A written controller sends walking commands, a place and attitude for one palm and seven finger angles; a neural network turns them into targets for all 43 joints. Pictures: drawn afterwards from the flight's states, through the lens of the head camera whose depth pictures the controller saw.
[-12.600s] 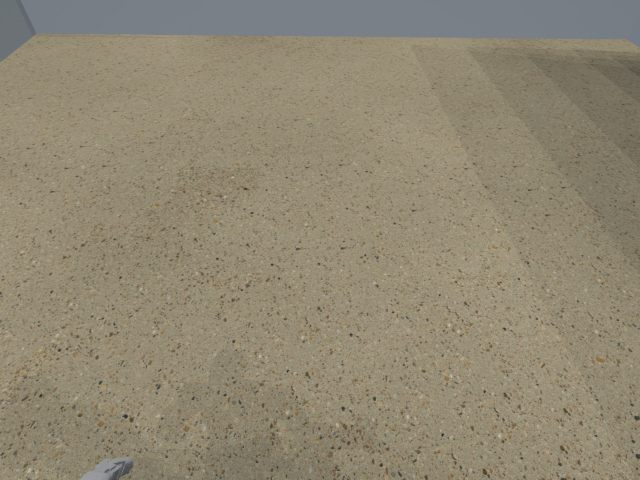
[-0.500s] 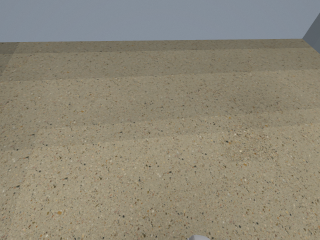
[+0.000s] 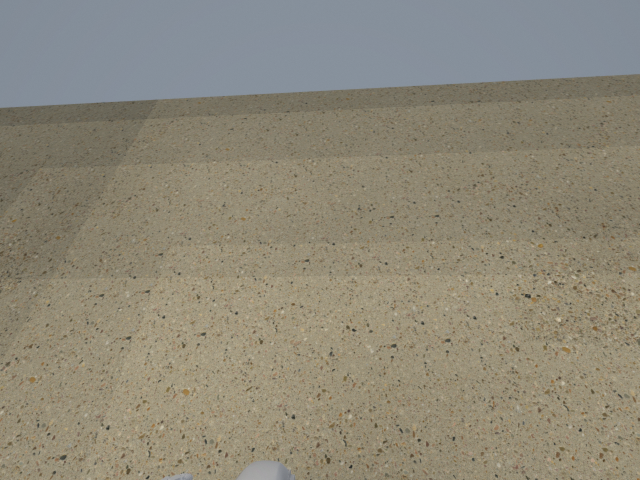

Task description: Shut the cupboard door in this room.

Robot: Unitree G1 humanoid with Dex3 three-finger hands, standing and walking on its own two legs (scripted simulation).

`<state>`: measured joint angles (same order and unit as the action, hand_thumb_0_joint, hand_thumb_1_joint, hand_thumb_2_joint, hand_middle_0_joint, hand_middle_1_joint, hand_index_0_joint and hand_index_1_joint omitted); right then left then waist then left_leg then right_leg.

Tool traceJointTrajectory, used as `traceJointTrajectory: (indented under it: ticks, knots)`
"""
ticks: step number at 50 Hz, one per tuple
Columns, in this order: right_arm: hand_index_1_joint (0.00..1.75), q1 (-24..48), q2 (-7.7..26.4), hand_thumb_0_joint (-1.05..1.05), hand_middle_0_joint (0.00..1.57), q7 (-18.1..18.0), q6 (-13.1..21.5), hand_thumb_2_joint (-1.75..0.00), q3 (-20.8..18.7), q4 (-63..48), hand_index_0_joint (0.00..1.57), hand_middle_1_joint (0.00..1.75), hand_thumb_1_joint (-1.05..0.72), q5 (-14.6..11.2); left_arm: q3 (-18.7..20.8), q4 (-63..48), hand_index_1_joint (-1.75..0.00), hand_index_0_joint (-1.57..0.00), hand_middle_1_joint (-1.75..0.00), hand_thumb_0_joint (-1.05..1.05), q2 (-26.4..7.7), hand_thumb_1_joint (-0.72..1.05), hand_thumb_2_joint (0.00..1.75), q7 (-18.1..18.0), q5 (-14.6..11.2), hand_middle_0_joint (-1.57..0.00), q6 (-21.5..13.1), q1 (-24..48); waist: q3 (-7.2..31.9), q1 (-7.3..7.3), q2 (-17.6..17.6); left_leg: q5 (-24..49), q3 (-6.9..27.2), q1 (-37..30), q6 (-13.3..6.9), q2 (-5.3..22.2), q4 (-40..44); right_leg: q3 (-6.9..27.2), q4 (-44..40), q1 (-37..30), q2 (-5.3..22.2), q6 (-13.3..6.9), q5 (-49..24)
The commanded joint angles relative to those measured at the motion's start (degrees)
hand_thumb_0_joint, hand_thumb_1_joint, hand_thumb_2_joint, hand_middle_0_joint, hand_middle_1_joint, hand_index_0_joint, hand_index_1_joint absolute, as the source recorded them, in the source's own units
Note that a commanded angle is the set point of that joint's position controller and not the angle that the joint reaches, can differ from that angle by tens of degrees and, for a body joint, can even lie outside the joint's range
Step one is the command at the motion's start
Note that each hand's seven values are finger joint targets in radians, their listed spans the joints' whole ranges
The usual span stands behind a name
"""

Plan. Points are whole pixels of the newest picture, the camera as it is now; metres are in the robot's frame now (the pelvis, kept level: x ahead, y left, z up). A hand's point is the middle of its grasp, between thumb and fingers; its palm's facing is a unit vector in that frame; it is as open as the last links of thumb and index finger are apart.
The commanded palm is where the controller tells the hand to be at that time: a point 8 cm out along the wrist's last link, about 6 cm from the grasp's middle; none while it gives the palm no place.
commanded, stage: turn or walk to find it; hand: left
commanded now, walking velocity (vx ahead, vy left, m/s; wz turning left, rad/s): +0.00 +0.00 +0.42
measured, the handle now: out of the picture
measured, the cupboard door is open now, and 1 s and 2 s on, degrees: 77 77 77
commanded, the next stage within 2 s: none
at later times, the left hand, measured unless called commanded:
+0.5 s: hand out of the picture -0.05 +0.28 -0.18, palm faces +0.27 -0.93 -0.23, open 7.3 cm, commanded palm none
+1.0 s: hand out of the picture -0.02 +0.21 -0.14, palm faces +0.39 -0.88 -0.28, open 7.3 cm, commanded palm none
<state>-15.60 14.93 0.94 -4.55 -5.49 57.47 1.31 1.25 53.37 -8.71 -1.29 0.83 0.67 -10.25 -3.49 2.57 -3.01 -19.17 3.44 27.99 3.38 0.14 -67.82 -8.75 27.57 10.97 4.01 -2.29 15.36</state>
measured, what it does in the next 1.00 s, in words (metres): steps on the spot, turning left: left foot, then right foot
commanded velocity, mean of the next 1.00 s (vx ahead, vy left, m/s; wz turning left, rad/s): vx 0.00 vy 0.00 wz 0.42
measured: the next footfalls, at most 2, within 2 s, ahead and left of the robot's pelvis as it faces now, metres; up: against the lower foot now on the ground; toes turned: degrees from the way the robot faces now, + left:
left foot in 0.30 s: -0.02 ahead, +0.16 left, +0.00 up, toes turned +13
right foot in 0.84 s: +0.03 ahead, -0.07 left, +0.00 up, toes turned +17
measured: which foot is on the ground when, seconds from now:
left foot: up 0.00-0.28, down 0.30-0.84, up 0.86-1.00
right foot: down 0.00-0.30, up 0.32-0.82, down 0.84-1.00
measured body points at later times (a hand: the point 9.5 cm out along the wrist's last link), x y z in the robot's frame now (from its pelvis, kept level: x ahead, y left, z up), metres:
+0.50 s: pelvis -0.03 +0.06 +0.00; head -0.01 +0.10 +0.45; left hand -0.06 +0.33 -0.16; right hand +0.13 -0.15 -0.13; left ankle -0.06 +0.15 -0.74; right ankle -0.02 -0.09 -0.66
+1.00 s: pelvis -0.04 +0.00 +0.00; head -0.01 -0.03 +0.45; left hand -0.04 +0.26 -0.12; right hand +0.07 -0.23 -0.17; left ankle -0.12 +0.13 -0.65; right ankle +0.00 -0.08 -0.74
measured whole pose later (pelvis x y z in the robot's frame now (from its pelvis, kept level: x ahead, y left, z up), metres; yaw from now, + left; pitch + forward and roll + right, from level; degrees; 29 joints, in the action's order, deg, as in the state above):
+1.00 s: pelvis -0.04 +0.00 +0.00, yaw +25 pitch -1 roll +2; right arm -15.7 14.5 0.8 -4.5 -5.3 57.7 1.2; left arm 1.1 52.5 -8.9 -1.3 0.9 0.7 -9.0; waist -3.5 2.9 -3.2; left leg -22.2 3.2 27.5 2.2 -1.9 -65.6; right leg -6.9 29.1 11.6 4.0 -1.7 16.3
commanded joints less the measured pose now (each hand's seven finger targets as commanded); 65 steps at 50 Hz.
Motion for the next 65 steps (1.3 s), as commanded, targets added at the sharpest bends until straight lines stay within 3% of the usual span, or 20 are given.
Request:
traceJointTrajectory:
  ticks: [1, 9, 13, 14, 15, 16, 19, 23, 33, 39, 40, 41, 42, 43, 45, 48, 54, 61, 64, 65]
  knots:
    - [0.3, 1.8, 2.7, 0.0, 0.2, -0.2, 0.9, -0.9, -0.2, -3.6, 0.2, 0.3, -0.9, 0.1, 3.3, -3.1, -0.3, -0.2, -0.3, 0.0, -11.2, 0.9, 0.9, -0.8, 0.3, -0.2, -1.5, -2.2, 0.6, -2.99, 12.6, -1.2, -1.1, 4.2, 1.4, 2.2, 2.3, 10.0, -11.5, -3.1, 14.2, -4.2, -9.5]
    - [0.3, 8.0, 1.4, 0.0, 0.2, -0.5, 2.0, -0.9, 1.4, -5.4, 0.2, 0.3, -0.9, -0.9, 4.2, -0.3, -0.3, -0.2, -0.3, 0.0, -14.8, 0.9, 0.9, -0.4, 1.1, -0.2, -1.0, -7.4, 4.5, -5.6, 15.4, -8.2, -6.4, -4.1, 0.2, 1.4, 22.6, 7.3, -5.4, -7.8, 16.7, -6.4, -26.7]
    - [0.3, 3.1, 2.6, 0.0, 0.2, -0.6, 3.2, -0.9, 1.4, -4.2, 0.2, 0.3, -0.9, -1.0, 4.5, -0.1, -0.3, -0.2, -0.3, 0.0, -15.0, 0.9, 0.9, -0.4, 0.5, -0.2, -0.3, -4.5, 6.8, -1.83, 12.6, 5.5, -8.0, -17.6, -1.1, 1.4, 41.6, 2.4, 2.2, -1.6, 15.3, -1.6, -20.5]
    - [0.3, 1.0, 5.8, 0.0, 0.2, -0.5, 3.8, -0.9, 0.8, -3.9, 0.2, 0.3, -0.9, -0.7, 4.2, -0.5, -0.3, -0.2, -0.3, 0.0, -13.1, 0.9, 0.9, -0.2, -0.1, -0.2, 0.1, -4.9, 8.5, -0.53, 3.6, 12.5, -2.5, -25.4, -2.5, 5.7, 47.6, -0.3, 10.6, 5.2, 12.1, 1.6, -12.2]
    - [0.3, 0.1, 11.1, 0.0, 0.2, -0.8, 4.0, -0.9, -0.4, -4.4, 0.2, 0.3, -0.9, -0.4, 3.2, -2.2, -0.3, -0.2, -0.3, 0.0, -9.4, 0.9, 0.9, 0.1, -0.4, -0.2, 0.4, -4.6, 7.2, 0.04, -13.9, 27.8, 15.0, -30.5, -7.2, 19.4, 50.1, -1.9, 22.2, 20.1, 4.2, 5.9, 14.8]
    - [0.3, -1.6, 13.5, 0.0, 0.2, -1.1, 3.3, -0.9, -0.9, -3.8, 0.2, 0.3, -0.9, -0.3, 2.6, -3.4, -0.3, -0.2, -0.3, 0.0, -9.1, 0.9, 0.9, -0.2, 0.1, -0.2, 1.3, -1.8, 6.3, 1.4, -13.1, 33.8, 16.3, -25.0, -12.0, 23.6, 50.3, 3.1, 29.1, 19.8, 3.0, 6.0, 21.4]
    - [0.3, 5.8, 8.9, 0.0, 0.2, -2.3, 3.5, -0.9, 0.6, -5.0, 0.2, 0.3, -0.9, 0.0, 3.4, -1.4, -0.3, -0.2, -0.3, 0.0, -10.5, 0.9, 0.9, 0.2, 0.2, -0.2, 2.1, -0.5, 1.1, -1.35, -10.3, 28.9, 10.3, -19.2, -12.0, 16.5, 50.2, 7.4, 36.1, 20.8, 3.2, 6.1, 12.0]
    - [0.3, 5.6, 8.0, 0.0, 0.2, -2.3, 4.3, -0.9, 0.9, -5.5, 0.2, 0.3, -0.9, -0.5, 3.2, -0.1, -0.3, -0.2, -0.3, 0.0, -10.3, 0.9, 0.9, 0.7, 0.2, -0.2, 1.4, -2.9, 3.9, -2.5, -4.0, 35.7, 6.0, -23.8, -11.3, 12.9, 48.6, 7.1, 37.1, 20.8, 2.0, 7.3, 6.7]
    - [0.3, 1.4, 7.8, 0.0, 0.2, -2.1, 3.9, -0.9, 0.0, -5.1, 0.2, 0.3, -0.9, 0.1, 2.6, -4.0, -0.3, -0.2, -0.3, 0.0, -8.7, 0.9, 0.9, 0.0, -0.2, -0.2, 1.3, 3.8, 4.0, -0.42, -5.2, 32.8, 14.2, -22.2, -13.9, 13.4, 47.6, 8.0, 24.3, 16.6, 0.2, 7.5, 10.6]
    - [0.3, 2.5, 7.4, 0.0, 0.2, -1.8, 3.5, -0.9, -0.5, -5.6, 0.2, 0.3, -0.9, 0.0, 2.6, -3.4, -0.3, -0.2, -0.3, 0.0, -8.7, 0.9, 0.9, -0.2, -0.8, -0.2, 0.2, -0.4, 7.3, -2.75, -5.4, 31.9, 16.3, -15.8, -11.4, 9.6, 42.8, 6.5, 3.4, 1.8, -2.7, 6.0, 1.7]
    - [0.3, 2.8, 6.7, 0.0, 0.2, -1.7, 3.6, -0.9, -0.4, -5.6, 0.2, 0.3, -0.9, -0.4, 2.9, -3.0, -0.3, -0.2, -0.3, 0.0, -9.6, 0.9, 0.9, -0.3, -0.7, -0.2, -0.4, -2.5, 8.0, -3.99, -2.8, 26.8, 15.2, -12.1, -9.2, 7.8, 40.3, 7.1, -4.8, -4.4, -1.4, 5.8, -4.7]
    - [0.3, 2.0, 4.2, 0.0, 0.2, -1.4, 3.7, -0.9, -0.1, -5.9, 0.2, 0.3, -0.9, -0.8, 3.5, -2.6, -0.3, -0.2, -0.3, 0.0, -12.6, 0.9, 0.9, -0.6, -0.1, -0.2, -1.0, -4.5, 10.0, -4.57, 5.5, 14.3, 10.7, -4.0, -5.8, 3.8, 34.8, 13.5, -8.9, -13.8, 6.4, 3.9, -8.0]
    - [0.3, 2.3, 0.9, 0.0, 0.2, -1.2, 3.8, -0.9, 0.5, -7.4, 0.2, 0.3, -0.9, -0.9, 4.4, -2.5, -0.3, -0.2, -0.3, 0.0, -17.2, 0.9, 0.9, -1.0, 0.6, -0.2, -1.3, -5.5, 8.9, -5.27, 19.7, -9.7, 0.9, 6.0, -1.9, -4.2, 22.8, 26.5, -9.3, -17.2, 20.5, -2.5, -17.2]
    - [0.3, 3.6, 3.7, 0.0, 0.2, -1.5, 3.1, -0.9, -0.3, -7.6, 0.2, 0.3, -0.9, -0.5, 4.1, -3.2, -0.3, -0.2, -0.3, 0.0, -17.3, 0.9, 0.9, -1.0, 0.2, -0.2, -1.0, -5.5, 7.7, -5.79, 15.4, -15.7, 1.6, 4.0, -1.8, -2.9, 11.7, 26.8, -9.9, -8.1, 24.8, -7.4, -19.7]
    - [0.3, 1.3, 3.8, 0.0, 0.2, -1.0, 1.3, -0.9, -0.9, -5.0, 0.2, 0.3, -0.9, 0.0, 4.0, -5.0, -0.3, -0.2, -0.3, 0.0, -13.4, 0.9, 0.9, -1.3, -0.1, -0.2, -0.7, 2.2, 2.2, -2.07, 12.9, -9.0, 3.1, 3.0, -1.7, -0.8, 1.0, 21.1, -13.3, 1.3, 18.9, -6.2, -5.1]
    - [0.3, -1.4, 2.4, 0.0, 0.2, -0.1, 0.9, -0.9, -0.5, -3.0, 0.2, 0.3, -0.9, 0.1, 2.8, -5.5, -0.3, -0.2, -0.3, 0.0, -10.7, 0.9, 0.9, -0.7, 0.0, -0.2, -1.2, 4.0, -0.9, -0.46, 11.4, -1.3, 0.2, 3.2, -0.4, 0.3, -3.0, 10.9, -12.1, 3.3, 12.6, -2.8, -6.0]
    - [0.3, 2.1, 2.6, 0.0, 0.2, -0.1, 0.9, -0.9, -0.2, -3.7, 0.2, 0.3, -0.9, 0.0, 3.4, -3.4, -0.3, -0.2, -0.3, 0.0, -11.7, 0.9, 0.9, -0.8, 0.4, -0.2, -1.4, -1.7, 0.3, -2.98, 13.0, -2.0, -1.7, 3.2, 1.2, 2.3, 3.2, 9.3, -11.6, -1.9, 14.6, -4.3, -7.8]
    - [0.3, 7.4, 1.1, 0.0, 0.2, -0.4, 2.4, -0.9, 1.4, -5.3, 0.2, 0.3, -0.9, -0.9, 4.5, -1.0, -0.3, -0.2, -0.3, 0.0, -14.9, 0.9, 0.9, -0.5, 1.1, -0.2, -0.9, -6.5, 4.8, -5.91, 15.3, -8.7, -6.8, -4.3, 0.3, 1.6, 24.4, 7.2, -4.2, -8.4, 17.0, -6.3, -27.0]
    - [0.3, 3.2, 1.7, 0.0, 0.2, -0.6, 3.1, -0.9, 1.4, -4.2, 0.2, 0.3, -0.9, -0.9, 4.6, -0.5, -0.3, -0.2, -0.3, 0.0, -15.3, 0.9, 0.9, -0.4, 0.6, -0.2, -0.5, -4.6, 7.0, -2.9, 14.0, 1.9, -8.6, -13.5, -0.6, 0.9, 38.2, 3.5, 1.6, -5.5, 15.7, -2.7, -25.7]
    - [0.3, 1.3, 3.3, 0.0, 0.2, -0.5, 3.6, -0.9, 1.1, -3.8, 0.2, 0.3, -0.9, -0.9, 4.4, -0.6, -0.3, -0.2, -0.3, 0.0, -14.3, 0.9, 0.9, -0.3, 0.1, -0.2, -0.1, -4.1, 8.0, -1.6, 8.9, 10.0, -6.9, -20.7, -1.3, 2.0, 45.7, 1.3, 6.9, -0.7, 13.8, 0.1, -20.9]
